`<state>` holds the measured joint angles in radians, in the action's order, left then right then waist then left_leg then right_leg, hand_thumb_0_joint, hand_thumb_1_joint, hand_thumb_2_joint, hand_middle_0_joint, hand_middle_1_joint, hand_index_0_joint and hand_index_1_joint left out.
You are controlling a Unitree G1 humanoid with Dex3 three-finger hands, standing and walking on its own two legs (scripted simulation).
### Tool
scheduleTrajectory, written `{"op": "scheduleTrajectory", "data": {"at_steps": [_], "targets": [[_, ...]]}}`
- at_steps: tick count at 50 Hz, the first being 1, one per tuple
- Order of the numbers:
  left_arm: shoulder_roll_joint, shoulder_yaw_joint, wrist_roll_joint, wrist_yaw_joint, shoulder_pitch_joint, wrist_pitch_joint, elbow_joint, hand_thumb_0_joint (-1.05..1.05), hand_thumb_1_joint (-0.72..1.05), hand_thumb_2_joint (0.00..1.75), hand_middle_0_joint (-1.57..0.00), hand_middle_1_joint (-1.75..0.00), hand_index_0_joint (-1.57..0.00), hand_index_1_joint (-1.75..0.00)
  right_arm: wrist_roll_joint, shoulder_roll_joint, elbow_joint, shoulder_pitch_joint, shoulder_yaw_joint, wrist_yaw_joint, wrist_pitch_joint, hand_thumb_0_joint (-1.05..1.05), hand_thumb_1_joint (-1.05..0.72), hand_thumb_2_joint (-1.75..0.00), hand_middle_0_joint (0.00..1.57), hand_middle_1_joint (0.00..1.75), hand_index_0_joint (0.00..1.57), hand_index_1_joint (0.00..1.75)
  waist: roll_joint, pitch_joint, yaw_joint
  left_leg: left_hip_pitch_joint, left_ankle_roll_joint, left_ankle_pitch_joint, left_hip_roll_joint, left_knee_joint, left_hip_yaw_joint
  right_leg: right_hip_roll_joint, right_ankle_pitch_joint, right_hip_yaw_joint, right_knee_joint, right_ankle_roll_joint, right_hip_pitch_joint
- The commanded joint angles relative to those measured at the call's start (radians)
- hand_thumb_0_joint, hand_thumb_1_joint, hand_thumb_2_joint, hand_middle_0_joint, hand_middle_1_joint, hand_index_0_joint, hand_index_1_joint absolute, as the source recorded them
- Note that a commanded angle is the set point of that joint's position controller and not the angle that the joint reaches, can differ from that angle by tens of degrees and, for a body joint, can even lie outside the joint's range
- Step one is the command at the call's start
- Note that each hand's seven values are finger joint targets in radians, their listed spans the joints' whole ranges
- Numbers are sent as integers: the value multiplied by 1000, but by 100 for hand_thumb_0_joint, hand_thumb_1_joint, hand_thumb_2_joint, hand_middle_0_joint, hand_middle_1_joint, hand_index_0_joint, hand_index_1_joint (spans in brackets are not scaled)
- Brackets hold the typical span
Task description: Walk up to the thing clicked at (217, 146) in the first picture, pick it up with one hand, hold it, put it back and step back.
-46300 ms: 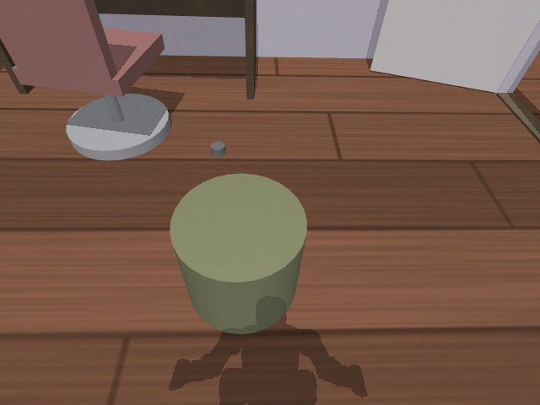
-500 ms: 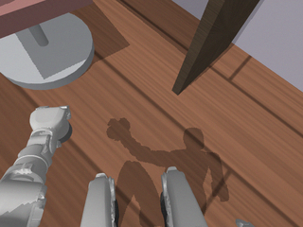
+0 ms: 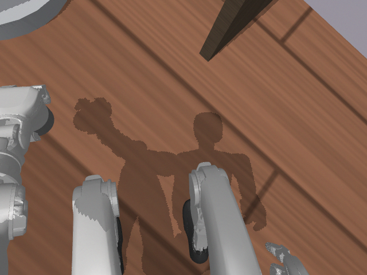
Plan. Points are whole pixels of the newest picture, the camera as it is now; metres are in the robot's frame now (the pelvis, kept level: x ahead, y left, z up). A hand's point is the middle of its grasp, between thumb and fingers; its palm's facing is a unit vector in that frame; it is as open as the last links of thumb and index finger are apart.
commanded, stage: crouch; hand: left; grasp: from above
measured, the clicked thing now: (32, 117) +0.47 +0.29 -0.19
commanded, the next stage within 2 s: lower in 0.66 s
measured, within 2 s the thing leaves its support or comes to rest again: rests again in 1.94 s
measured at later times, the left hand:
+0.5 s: hand (40, 121) +0.47 +0.29 -0.24, palm faces -0.47 -0.04 -0.88, open 10.2 cm
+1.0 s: hand (46, 123) +0.48 +0.29 -0.29, palm faces -0.49 -0.06 -0.87, open 10.1 cm
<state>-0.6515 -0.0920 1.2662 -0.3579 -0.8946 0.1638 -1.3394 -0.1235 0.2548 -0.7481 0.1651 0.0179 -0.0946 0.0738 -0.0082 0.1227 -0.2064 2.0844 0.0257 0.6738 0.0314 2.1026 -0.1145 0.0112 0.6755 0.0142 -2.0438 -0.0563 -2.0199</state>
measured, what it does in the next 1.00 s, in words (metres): lowers itself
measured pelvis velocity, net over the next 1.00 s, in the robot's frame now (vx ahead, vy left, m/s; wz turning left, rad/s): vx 0.00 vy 0.00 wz -0.07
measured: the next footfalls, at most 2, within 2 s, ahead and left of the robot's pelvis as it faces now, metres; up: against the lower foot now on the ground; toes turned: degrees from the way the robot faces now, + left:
none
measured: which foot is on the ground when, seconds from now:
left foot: down 0.00-1.00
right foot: down 0.00-1.00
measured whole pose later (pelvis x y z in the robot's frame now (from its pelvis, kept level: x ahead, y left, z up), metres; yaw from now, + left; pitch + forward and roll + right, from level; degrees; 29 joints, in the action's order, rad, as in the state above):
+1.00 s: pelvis +0.00 +0.00 -0.10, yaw -4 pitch +34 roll -10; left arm -0.86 -0.13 1.31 -0.37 -1.04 0.24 -1.54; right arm -0.18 0.29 -0.72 0.14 -0.12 -0.16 0.05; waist 0.04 -0.02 -0.30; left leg 2.34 0.03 0.69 0.02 2.44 -0.19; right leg -0.02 0.68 0.04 -2.33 -0.07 -2.24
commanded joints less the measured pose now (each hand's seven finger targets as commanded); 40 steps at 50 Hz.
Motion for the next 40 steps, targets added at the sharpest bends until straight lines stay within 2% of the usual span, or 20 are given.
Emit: {"op": "scheduleTrajectory", "data": {"at_steps": [1, 2, 3, 5, 6, 7, 9, 10, 11, 13, 14, 18, 20, 22, 28, 32, 34, 35, 38, 40], "targets": [[-311, -58, -13, -46, -377, 7, 169, 0, 46, 86, -73, -101, -81, -92, -3, 229, 6, 242, 72, 0, -2, 0, -90, -90, 20, 30, 20, 30, -284, 703, -6, -537, -37, -225, -20, -182, 91, -21, -248, 84, 190, 85, 304], [-310, -54, -13, -41, -374, 7, 144, 0, 46, 85, -74, -99, -82, -91, -4, 228, 11, 236, 67, -4, -4, 0, -90, -90, 20, 30, 20, 30, -280, 700, -4, -537, -37, -219, -19, -179, 89, -24, -238, 87, 182, 87, 292], [-317, -57, -10, -39, -401, 10, 152, 0, 45, 85, -73, -98, -81, -90, -4, 237, 6, 241, 69, -4, -6, 0, -90, -90, 20, 30, 20, 30, -280, 699, -19, -535, -37, -220, -18, -168, 84, -23, -240, 91, 170, 87, 272], [-315, -49, -9, -32, -365, 10, 97, 0, 44, 81, -71, -98, -80, -89, -1, 236, 17, 230, 60, -12, -10, 0, -90, -90, 20, 30, 20, 30, -281, 690, -9, -514, -36, -222, -20, -156, 84, -28, -238, 94, 147, 89, 266], [-341, -64, -10, -32, -413, 19, 149, 0, 44, 82, -70, -98, -79, -89, -4, 241, 10, 239, 63, -15, -13, 0, -90, -90, 20, 30, 20, 30, -287, 692, -18, -501, -37, -218, -19, -146, 83, -27, -239, 97, 137, 88, 259], [-332, -54, -6, -31, -398, 19, 108, 0, 43, 82, -71, -97, -80, -88, -4, 242, 8, 234, 60, -15, -15, 0, -90, -90, 20, 30, 20, 30, -273, 680, -13, -490, -39, -212, -18, -133, 85, -31, -234, 97, 132, 88, 247], [-335, -55, -4, -32, -433, 29, 106, 0, 44, 83, -71, -98, -79, -89, -7, 245, 6, 237, 57, -18, -15, 0, -90, -90, 20, 30, 20, 30, -276, 660, -36, -459, -41, -189, -21, -118, 84, -29, -222, 99, 119, 87, 227], [-342, -47, -4, -33, -434, 31, 88, 0, 44, 81, -71, -98, -80, -89, -6, 241, 8, 222, 51, -20, -15, 0, -90, -90, 20, 30, 20, 30, -280, 646, -28, -439, -41, -172, -20, -112, 87, -34, -204, 100, 110, 89, 212], [-349, -58, -1, -34, -425, 34, 74, 0, 44, 82, -71, -97, -80, -88, -9, 248, 5, 232, 49, -22, -15, 0, -90, -90, 20, 30, 20, 30, -275, 641, -33, -439, -41, -179, -21, -101, 85, -29, -214, 100, 106, 86, 209], [-392, -71, 11, -38, -476, 47, 109, 0, 45, 80, -72, -97, -81, -88, -12, 250, -3, 240, 43, -24, -18, 0, -90, -90, 20, 30, 20, 30, -292, 695, -30, -449, -40, -212, -20, -78, 84, -36, -241, 104, 77, 88, 220], [-392, -71, 15, -42, -445, 43, 43, 0, 45, 82, -71, -97, -80, -88, -10, 257, 2, 236, 42, -24, -17, 0, -90, -90, 20, 30, 20, 30, -282, 671, -35, -443, -41, -200, -22, -73, 82, -33, -229, 107, 73, 87, 195], [-391, -59, 22, -53, -489, 56, 27, 0, 50, 78, -75, -97, -84, -87, -20, 260, -2, 231, 24, -26, -15, 0, -90, -90, 20, 30, 20, 30, -322, 620, -54, -417, -37, -169, -22, -53, 76, -33, -203, 117, 39, 91, 134], [-412, -74, 26, -58, -471, 56, 15, 0, 50, 77, -75, -96, -84, -86, -26, 265, 1, 231, 17, -30, -15, 0, -90, -90, 20, 30, 20, 30, -322, 639, -46, -415, -37, -174, -23, -41, 75, -34, -209, 123, 25, 90, 139], [-411, -62, 29, -61, -503, 60, 21, 0, 52, 77, -76, -96, -85, -85, -28, 267, 3, 229, 14, -31, -16, 0, -90, -90, 20, 30, 20, 30, -324, 638, -62, -398, -40, -155, -21, -25, 76, -39, -198, 129, 20, 90, 132], [-452, -77, 30, -67, -500, 56, 9, 0, 53, 77, -79, -93, -88, -84, -33, 275, 8, 227, -4, -34, -17, 0, -90, -90, 20, 30, 20, 30, -334, 630, -66, -360, -41, -155, -24, 2, 75, -41, -201, 136, -10, 87, 127], [-439, -62, 26, -63, -502, 50, 9, 0, 53, 80, -83, -91, -89, -84, -33, 281, 6, 229, -13, -34, -17, 0, -91, -90, 20, 30, 20, 30, -349, 622, -77, -379, -38, -188, -21, 23, 66, -42, -234, 140, -31, 87, 103], [-463, -76, 24, -64, -517, 54, 30, 0, 54, 77, -83, -89, -90, -82, -36, 279, 9, 230, -19, -37, -20, 0, -91, -90, 20, 30, 20, 30, -353, 639, -80, -351, -39, -197, -22, 34, 68, -46, -245, 142, -40, 85, 131], [-465, -77, 25, -62, -482, 50, 12, 0, 55, 79, -85, -89, -92, -83, -36, 282, 8, 232, -22, -38, -19, 0, -91, -90, 20, 30, 20, 30, -348, 621, -73, -360, -38, -198, -24, 32, 67, -42, -242, 143, -42, 85, 117], [-457, -68, 21, -58, -495, 53, 15, 0, 58, 80, -89, -87, -94, -82, -38, 281, 14, 225, -27, -41, -21, 0, -91, -90, 20, 30, 20, 30, -348, 610, -86, -333, -42, -192, -22, 53, 71, -47, -246, 143, -42, 82, 122], [-452, -61, 20, -56, -479, 50, 9, 0, 55, 81, -89, -88, -94, -83, -37, 279, 11, 222, -31, -42, -22, 0, -91, -90, 20, 30, 20, 30, -350, 604, -76, -328, -42, -194, -22, 57, 72, -49, -248, 143, -46, 82, 123]]}}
